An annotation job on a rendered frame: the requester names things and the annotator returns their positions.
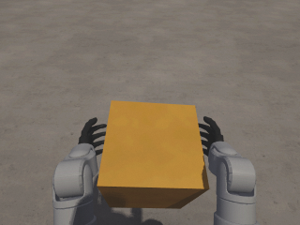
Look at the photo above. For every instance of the robot left forearm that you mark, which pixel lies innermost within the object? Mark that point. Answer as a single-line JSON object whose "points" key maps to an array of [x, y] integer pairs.
{"points": [[72, 187]]}

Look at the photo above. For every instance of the robot right forearm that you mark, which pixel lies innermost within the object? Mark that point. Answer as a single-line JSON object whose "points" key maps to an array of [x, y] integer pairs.
{"points": [[236, 186]]}

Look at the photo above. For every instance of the robot right hand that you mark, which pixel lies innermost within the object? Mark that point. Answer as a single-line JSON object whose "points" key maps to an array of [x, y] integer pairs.
{"points": [[213, 136]]}

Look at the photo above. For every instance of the robot left hand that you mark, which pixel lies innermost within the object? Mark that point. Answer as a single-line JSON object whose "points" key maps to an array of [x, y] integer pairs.
{"points": [[87, 135]]}

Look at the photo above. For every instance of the carton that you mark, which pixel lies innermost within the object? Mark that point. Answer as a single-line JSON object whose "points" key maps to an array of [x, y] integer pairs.
{"points": [[152, 156]]}

